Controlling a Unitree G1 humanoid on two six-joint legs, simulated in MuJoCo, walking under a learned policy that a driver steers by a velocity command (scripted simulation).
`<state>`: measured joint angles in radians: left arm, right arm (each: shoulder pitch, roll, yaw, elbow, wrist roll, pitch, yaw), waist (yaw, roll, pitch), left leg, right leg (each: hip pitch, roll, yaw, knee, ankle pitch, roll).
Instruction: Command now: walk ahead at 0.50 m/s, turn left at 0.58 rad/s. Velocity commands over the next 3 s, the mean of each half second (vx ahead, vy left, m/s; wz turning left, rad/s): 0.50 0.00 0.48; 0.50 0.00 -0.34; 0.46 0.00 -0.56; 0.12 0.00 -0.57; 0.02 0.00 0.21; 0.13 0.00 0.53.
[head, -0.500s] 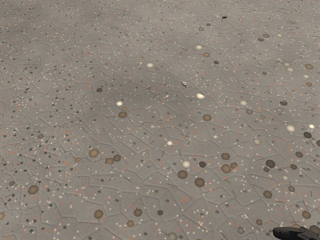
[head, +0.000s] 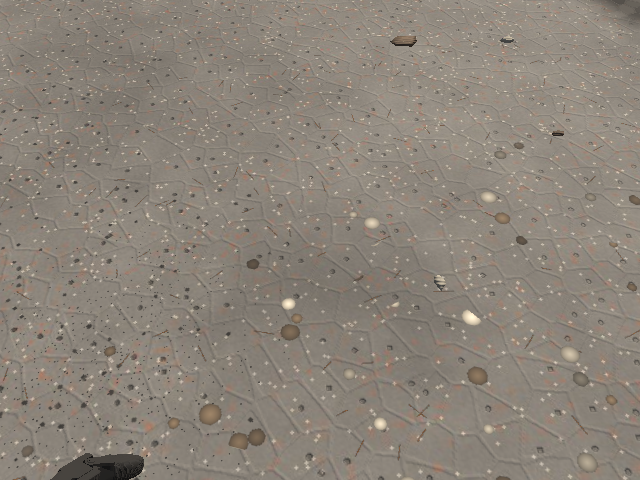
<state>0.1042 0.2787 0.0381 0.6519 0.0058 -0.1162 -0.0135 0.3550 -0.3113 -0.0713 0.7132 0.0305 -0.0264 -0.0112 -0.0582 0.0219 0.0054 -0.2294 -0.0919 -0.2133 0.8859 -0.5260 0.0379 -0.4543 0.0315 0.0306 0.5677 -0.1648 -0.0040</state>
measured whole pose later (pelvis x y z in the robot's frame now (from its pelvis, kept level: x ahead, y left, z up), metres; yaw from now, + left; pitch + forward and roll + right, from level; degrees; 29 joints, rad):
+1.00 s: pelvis +0.53 +0.08 +0.00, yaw +0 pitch +1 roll +2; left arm 0.08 0.26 0.04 0.71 -0.02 -0.03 -0.06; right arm 0.33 -0.28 -0.08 0.84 0.02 -0.04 -0.02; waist -0.05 -0.03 0.04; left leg 0.12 0.03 0.28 0.37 -0.46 -0.03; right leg -0.54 -0.03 -0.06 0.61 -0.11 -0.10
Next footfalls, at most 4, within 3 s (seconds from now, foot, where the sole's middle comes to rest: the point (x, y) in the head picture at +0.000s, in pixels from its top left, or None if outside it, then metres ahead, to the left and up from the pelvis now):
0.46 left None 0.38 0.19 -0.76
1.02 right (321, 379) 0.71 -0.01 -0.76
1.48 left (254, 270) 1.02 0.15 -0.76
1.94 right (348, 305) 0.90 -0.08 -0.76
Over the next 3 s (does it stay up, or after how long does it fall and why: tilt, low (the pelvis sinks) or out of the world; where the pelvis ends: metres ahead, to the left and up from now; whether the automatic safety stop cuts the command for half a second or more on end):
stays up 0.94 0.01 0.02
